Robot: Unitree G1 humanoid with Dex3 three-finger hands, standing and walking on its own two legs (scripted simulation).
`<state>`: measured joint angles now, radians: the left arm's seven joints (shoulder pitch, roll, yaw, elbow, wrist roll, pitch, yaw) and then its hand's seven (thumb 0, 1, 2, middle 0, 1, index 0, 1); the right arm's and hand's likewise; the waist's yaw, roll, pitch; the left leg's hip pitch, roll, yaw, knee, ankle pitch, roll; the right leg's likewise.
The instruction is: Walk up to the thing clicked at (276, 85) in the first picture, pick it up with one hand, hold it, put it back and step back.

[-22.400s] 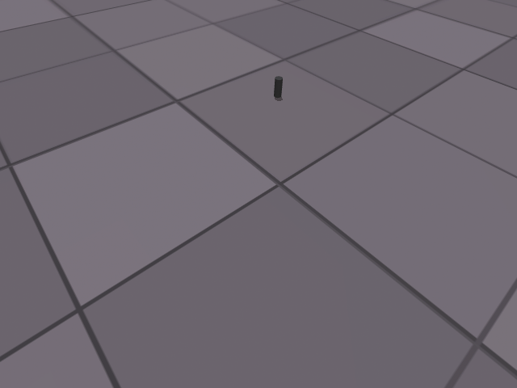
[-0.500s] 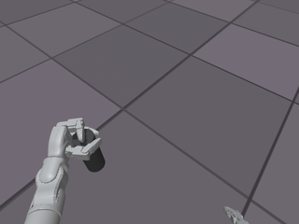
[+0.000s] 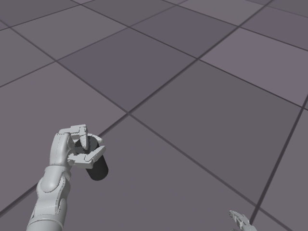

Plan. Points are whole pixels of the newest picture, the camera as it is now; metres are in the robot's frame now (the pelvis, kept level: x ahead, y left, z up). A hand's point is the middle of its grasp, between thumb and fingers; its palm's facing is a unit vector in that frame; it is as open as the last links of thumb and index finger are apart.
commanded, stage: hold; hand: left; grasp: from the side
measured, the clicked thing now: (93, 159) +0.33 +0.17 -0.02
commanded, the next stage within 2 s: crouch in 1.44 s
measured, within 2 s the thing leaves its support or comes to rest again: neither
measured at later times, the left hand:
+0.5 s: hand (89, 142) +0.34 +0.17 +0.05, palm faces +0.00 -1.00 +0.01, open 5.1 cm
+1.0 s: hand (92, 141) +0.34 +0.16 +0.05, palm faces +0.00 -1.00 +0.01, open 5.1 cm
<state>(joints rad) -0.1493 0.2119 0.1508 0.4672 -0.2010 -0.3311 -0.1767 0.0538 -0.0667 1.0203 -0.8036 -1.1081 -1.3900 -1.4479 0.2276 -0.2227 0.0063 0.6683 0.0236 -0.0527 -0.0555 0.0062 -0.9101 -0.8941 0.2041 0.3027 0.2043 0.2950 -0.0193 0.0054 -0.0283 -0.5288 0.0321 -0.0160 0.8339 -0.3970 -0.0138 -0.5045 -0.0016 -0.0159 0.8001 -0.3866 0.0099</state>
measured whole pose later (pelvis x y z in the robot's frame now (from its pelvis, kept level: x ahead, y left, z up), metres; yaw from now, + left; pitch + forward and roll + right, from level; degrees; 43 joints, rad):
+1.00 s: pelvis +0.01 +0.00 +0.00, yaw +0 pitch +6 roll -1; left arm -0.20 0.21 0.16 0.53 -0.20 -0.35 -0.18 0.05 -0.06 1.01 -0.81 -1.10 -1.36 -1.44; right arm 0.24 -0.23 0.00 0.67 0.02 -0.05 -0.04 0.01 -0.91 -0.90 0.20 0.30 0.20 0.30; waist -0.03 0.01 -0.03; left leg -0.53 0.03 -0.02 0.83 -0.40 -0.01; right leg -0.51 0.00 -0.02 0.79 -0.39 0.01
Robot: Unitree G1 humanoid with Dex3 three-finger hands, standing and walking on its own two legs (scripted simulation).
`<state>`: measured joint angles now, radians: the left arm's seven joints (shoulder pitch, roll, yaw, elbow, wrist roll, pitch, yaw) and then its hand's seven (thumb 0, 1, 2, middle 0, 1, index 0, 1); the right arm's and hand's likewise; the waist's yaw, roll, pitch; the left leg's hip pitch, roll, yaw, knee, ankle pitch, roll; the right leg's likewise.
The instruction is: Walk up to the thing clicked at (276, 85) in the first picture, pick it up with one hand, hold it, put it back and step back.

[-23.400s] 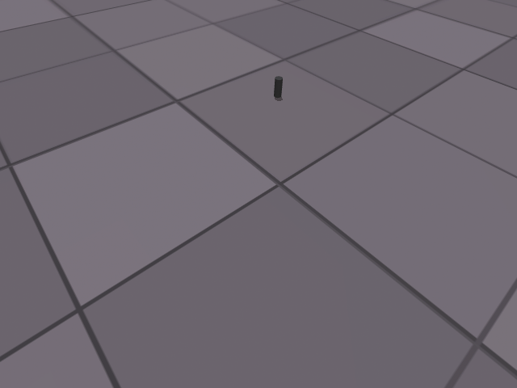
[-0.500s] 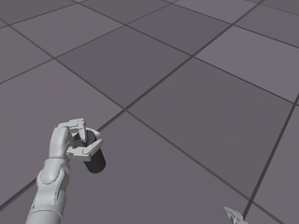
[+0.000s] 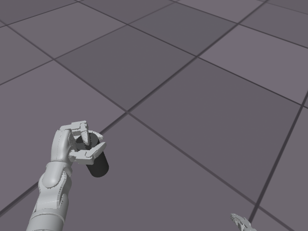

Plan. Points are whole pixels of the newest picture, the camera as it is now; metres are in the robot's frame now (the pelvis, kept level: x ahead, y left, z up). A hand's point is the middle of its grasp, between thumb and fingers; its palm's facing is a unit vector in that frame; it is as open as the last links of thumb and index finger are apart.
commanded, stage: hold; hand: left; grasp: from the side
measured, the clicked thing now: (93, 156) +0.34 +0.17 -0.02
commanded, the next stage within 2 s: crouch in 0.44 s
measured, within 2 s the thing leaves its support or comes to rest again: neither
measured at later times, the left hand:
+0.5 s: hand (89, 141) +0.34 +0.17 +0.05, palm faces +0.00 -1.00 +0.01, open 5.1 cm
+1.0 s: hand (98, 155) +0.36 +0.17 -0.07, palm faces +0.02 -1.00 +0.00, open 5.1 cm
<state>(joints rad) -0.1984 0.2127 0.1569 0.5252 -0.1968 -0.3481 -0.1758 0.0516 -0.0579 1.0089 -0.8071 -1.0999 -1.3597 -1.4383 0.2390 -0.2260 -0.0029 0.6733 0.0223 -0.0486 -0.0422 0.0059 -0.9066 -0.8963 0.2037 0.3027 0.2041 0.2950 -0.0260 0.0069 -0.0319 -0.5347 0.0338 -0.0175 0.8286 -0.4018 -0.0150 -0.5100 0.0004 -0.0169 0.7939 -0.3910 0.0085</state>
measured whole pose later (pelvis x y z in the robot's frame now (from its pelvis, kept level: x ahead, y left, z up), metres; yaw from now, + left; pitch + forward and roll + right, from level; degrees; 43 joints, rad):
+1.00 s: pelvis -0.03 +0.00 -0.07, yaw +0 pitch +19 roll -2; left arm -0.44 0.26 0.22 0.91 -0.15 -0.60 -0.16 0.05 -0.05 1.01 -0.82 -1.08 -1.33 -1.38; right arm 0.24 -0.25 -0.01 0.67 -0.03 -0.08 0.02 0.00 -0.87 -0.89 0.20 0.30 0.20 0.30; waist -0.08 -0.02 -0.12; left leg -1.04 0.03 -0.04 1.22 -0.51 -0.01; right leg -1.02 0.00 -0.02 1.18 -0.50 0.01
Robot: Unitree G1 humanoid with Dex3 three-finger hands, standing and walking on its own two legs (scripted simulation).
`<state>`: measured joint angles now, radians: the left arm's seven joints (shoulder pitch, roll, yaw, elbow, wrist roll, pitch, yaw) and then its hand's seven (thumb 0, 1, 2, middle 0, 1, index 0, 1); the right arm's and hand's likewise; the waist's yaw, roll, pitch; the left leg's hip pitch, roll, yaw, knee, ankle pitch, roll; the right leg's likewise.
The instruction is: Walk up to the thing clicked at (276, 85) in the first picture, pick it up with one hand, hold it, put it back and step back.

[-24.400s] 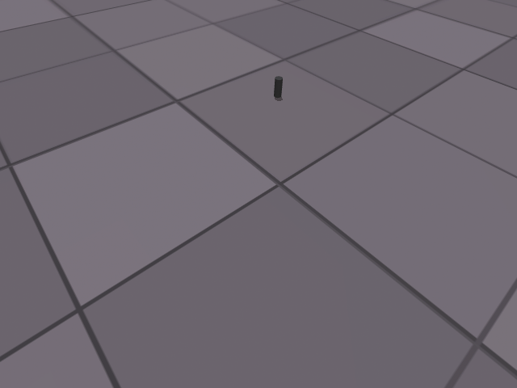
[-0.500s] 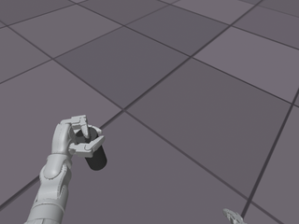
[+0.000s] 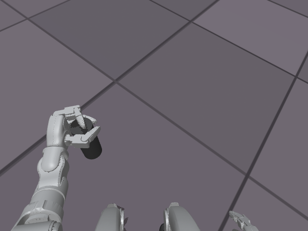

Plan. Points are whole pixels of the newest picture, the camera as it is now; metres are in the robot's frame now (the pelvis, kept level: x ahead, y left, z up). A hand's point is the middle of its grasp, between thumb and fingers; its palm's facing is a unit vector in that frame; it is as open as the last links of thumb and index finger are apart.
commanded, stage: crouch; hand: left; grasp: from the side
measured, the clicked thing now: (87, 139) +0.39 +0.17 -0.07
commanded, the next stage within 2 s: lower in 1.38 s
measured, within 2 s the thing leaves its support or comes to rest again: neither
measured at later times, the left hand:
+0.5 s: hand (98, 143) +0.45 +0.17 -0.24, palm faces +0.03 -1.00 -0.01, open 5.2 cm
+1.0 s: hand (103, 146) +0.49 +0.18 -0.39, palm faces +0.02 -1.00 -0.02, open 5.3 cm
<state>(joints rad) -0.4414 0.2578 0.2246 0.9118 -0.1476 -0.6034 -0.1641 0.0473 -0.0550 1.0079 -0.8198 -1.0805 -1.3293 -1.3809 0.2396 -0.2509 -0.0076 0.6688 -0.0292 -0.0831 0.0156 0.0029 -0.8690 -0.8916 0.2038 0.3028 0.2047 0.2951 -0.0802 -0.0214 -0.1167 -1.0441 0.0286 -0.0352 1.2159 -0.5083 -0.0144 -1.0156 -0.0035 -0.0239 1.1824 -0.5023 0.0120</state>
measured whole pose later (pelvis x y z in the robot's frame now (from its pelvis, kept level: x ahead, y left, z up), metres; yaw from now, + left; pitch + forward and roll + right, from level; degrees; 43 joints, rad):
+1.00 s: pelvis -0.06 +0.01 -0.33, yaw -8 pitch +30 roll -9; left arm -0.98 0.70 0.50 1.34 0.00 -0.70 -0.19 0.05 -0.07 1.03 -0.84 -1.06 -1.30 -1.37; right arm 0.16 -0.30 0.19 0.68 -0.16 0.02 0.11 0.00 -0.90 -0.90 0.20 0.30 0.20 0.29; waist -0.29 -0.05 0.03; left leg -2.26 0.02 -0.17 2.40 -0.68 -0.02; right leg -2.18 0.03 -0.10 2.29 -0.65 0.03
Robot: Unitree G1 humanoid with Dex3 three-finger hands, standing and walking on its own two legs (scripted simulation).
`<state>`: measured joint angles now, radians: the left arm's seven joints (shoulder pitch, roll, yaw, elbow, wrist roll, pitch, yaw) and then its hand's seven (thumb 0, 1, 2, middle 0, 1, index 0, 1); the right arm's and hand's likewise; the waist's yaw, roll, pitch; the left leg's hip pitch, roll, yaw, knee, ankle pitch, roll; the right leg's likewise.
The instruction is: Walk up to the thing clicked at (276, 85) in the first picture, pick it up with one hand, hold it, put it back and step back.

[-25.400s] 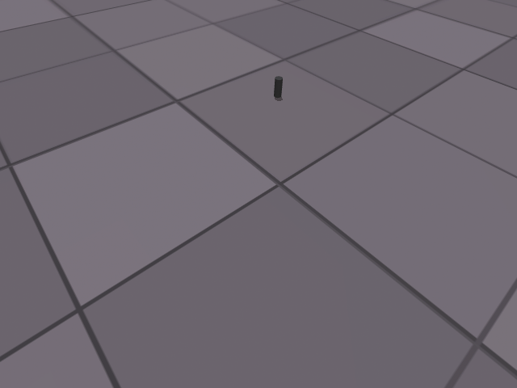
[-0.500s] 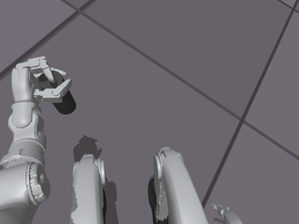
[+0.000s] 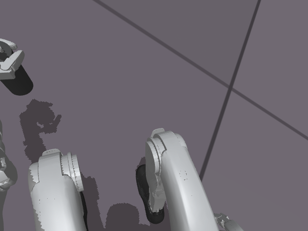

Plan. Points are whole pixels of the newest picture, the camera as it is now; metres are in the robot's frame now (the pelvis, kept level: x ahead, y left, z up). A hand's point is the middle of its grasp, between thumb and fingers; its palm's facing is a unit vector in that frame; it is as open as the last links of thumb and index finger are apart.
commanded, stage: crouch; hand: left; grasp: from the side
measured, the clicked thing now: (10, 71) +0.52 +0.25 -0.13
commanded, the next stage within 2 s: lower in 0.38 s
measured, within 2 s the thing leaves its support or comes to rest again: rests again in 1.98 s
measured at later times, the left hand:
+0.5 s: hand (12, 62) +0.54 +0.24 -0.12, palm faces +0.16 -0.99 -0.03, open 5.0 cm
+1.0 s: hand (21, 70) +0.55 +0.24 -0.18, palm faces +0.18 -0.98 -0.03, open 5.0 cm
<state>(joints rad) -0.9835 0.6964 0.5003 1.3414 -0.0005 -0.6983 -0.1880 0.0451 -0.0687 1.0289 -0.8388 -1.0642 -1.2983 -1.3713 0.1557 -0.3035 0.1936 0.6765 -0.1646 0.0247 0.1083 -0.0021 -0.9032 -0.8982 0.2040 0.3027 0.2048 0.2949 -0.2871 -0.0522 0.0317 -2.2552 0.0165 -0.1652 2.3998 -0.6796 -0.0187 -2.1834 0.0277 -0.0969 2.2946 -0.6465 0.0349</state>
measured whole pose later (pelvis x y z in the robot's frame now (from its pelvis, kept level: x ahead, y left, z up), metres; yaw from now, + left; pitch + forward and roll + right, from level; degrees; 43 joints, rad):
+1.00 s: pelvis +0.00 +0.01 -0.03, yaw -7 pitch +22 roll -16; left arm -1.01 1.01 0.46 1.54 -0.01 -0.86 -0.09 0.04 -0.06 1.02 -0.83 -1.07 -1.37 -1.43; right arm -0.03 -0.37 0.51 0.54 -0.30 0.10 0.10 -0.01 -0.90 -0.89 0.21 0.30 0.21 0.30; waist -0.38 -0.22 0.27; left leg -2.25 0.01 -0.33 2.57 -0.74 -0.02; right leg -2.13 0.07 -0.22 2.34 -0.65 0.07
